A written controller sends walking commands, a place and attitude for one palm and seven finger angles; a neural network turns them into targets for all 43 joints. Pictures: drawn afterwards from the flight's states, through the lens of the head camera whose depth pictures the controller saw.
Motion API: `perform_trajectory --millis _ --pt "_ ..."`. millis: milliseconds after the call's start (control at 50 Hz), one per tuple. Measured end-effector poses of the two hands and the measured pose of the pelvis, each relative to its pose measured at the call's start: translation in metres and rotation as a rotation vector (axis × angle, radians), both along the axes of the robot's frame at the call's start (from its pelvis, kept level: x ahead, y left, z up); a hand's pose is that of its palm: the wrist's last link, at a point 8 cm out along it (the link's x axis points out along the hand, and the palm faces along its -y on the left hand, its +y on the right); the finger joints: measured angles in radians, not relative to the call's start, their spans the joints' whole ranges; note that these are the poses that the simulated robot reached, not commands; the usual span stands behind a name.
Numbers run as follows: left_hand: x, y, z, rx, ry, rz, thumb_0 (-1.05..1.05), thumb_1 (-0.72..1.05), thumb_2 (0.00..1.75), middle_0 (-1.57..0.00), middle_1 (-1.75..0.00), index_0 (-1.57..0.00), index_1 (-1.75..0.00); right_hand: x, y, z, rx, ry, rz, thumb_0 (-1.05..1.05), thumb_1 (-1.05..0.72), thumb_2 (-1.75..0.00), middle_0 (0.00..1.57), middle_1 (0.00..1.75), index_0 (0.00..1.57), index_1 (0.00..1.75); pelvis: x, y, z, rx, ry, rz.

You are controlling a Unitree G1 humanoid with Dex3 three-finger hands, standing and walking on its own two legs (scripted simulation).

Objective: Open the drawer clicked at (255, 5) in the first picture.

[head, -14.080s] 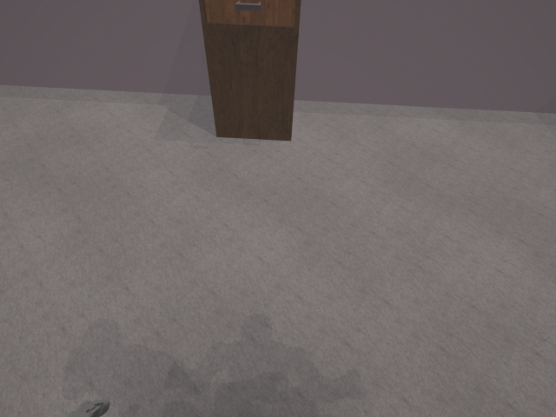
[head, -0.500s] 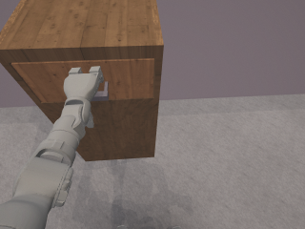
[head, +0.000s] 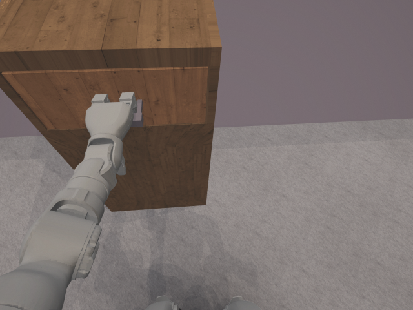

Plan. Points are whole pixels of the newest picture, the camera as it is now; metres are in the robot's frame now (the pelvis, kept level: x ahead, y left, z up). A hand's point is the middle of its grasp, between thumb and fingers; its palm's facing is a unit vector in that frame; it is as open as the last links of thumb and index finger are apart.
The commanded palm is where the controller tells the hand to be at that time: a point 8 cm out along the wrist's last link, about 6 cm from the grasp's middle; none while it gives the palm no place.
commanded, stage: lower the fingers behind the handle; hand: left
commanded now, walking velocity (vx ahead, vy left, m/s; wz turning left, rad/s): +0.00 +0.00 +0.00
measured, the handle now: (118, 113) +0.54 +0.16 +0.02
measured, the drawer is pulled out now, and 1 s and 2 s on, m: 0.00 0.00 0.02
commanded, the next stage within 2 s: close the thumb around the handle in 0.66 s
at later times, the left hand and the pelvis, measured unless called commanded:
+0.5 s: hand (119, 136) +0.49 +0.16 -0.01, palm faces -0.05 -0.04 -1.00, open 13.9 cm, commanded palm +0.47 +0.16 +0.05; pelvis +0.00 +0.00 -0.01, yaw -1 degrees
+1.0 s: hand (119, 138) +0.48 +0.16 -0.01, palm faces -0.05 -0.04 -1.00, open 12.3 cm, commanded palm +0.47 +0.16 +0.05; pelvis +0.00 +0.00 -0.01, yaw +0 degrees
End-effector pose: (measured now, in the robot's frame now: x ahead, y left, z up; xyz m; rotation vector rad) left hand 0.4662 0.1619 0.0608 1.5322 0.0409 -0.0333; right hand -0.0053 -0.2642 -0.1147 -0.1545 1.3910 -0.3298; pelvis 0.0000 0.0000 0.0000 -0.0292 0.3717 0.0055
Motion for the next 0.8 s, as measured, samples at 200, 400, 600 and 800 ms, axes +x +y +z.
perform_trajectory --millis 200,400,600,800 --pt "0.003 -0.002 -0.009 0.007 0.015 0.016 0.0 -0.49 0.3 -0.32 -1.2 -0.32 -1.21 -0.004 0.004 -0.005 0.001 -0.001 -0.006 0.0 -0.9 -0.9 0.2 0.3 0.2 0.3 -0.003 0.0 -0.005 -0.003 0.015 0.0" --pt "0.005 0.002 -0.014 0.0 0.005 0.007 0.0 -0.49 0.3 -0.31 -1.2 -0.32 -1.2 -0.011 0.004 -0.007 -0.008 0.013 -0.012 0.0 -0.9 -0.9 0.2 0.3 0.2 0.3 -0.003 0.0 -0.009 -0.006 0.029 -0.006" --pt "0.002 0.003 -0.013 -0.01 0.003 0.008 0.0 -0.49 0.3 -0.3 -1.2 -0.32 -1.2 -0.009 0.004 -0.004 -0.006 0.016 -0.016 0.0 -0.9 -0.9 0.2 0.3 0.2 0.3 -0.001 0.002 -0.006 -0.008 0.022 -0.008" --pt "-0.003 0.003 -0.012 -0.001 -0.003 0.005 0.0 -0.49 0.3 -0.3 -1.2 -0.32 -1.2 0.002 0.006 -0.005 0.001 -0.006 -0.002 0.0 -0.9 -0.9 0.2 0.3 0.2 0.3 0.0 0.003 -0.005 -0.007 0.011 -0.003"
